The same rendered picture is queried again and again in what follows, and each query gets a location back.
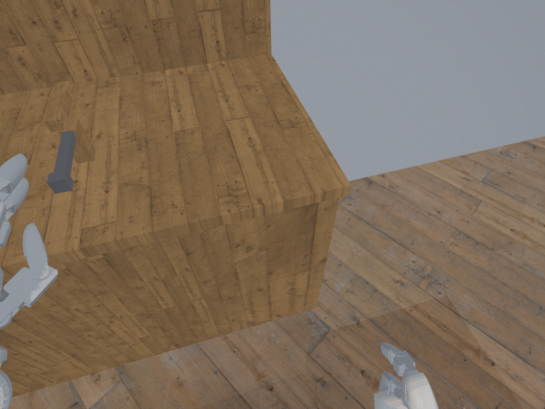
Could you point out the tap lever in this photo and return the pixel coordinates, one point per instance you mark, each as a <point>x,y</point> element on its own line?
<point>60,180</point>

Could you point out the robot right hand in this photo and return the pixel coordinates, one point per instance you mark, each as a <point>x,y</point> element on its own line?
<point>414,392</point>

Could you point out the counter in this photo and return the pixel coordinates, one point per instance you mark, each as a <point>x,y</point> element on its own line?
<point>204,197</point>

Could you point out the robot left hand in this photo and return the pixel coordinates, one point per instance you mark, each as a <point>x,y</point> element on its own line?
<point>28,284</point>

